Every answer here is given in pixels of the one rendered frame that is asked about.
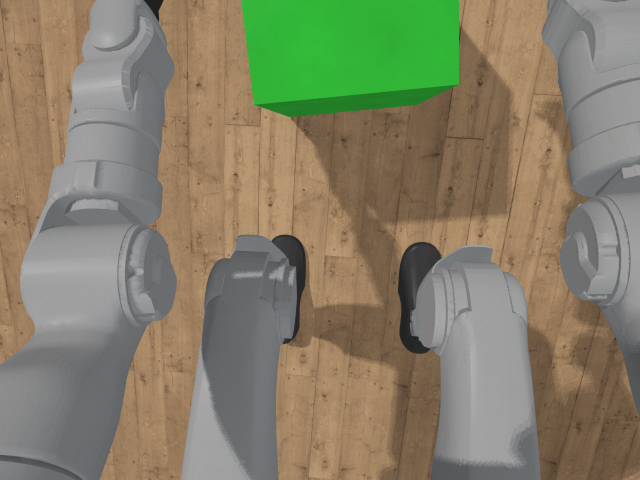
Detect left robot hand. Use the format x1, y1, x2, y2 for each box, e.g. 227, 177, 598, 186
144, 0, 164, 22

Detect left robot thigh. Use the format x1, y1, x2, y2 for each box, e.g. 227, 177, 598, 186
181, 251, 297, 480

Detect left robot upper arm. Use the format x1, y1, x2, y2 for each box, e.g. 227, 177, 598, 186
0, 223, 177, 480

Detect left robot forearm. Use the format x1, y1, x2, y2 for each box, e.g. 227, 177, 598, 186
20, 0, 175, 318

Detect right robot upper arm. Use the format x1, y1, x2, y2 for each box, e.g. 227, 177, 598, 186
559, 192, 640, 417

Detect carton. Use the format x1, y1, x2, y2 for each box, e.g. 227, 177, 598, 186
241, 0, 459, 117

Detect robot thigh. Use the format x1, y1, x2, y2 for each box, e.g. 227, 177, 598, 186
181, 251, 297, 480
421, 261, 541, 480

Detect right robot forearm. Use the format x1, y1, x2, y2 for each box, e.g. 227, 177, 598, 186
542, 0, 640, 197

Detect right robot thigh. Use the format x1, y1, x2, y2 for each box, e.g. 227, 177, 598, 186
421, 261, 541, 480

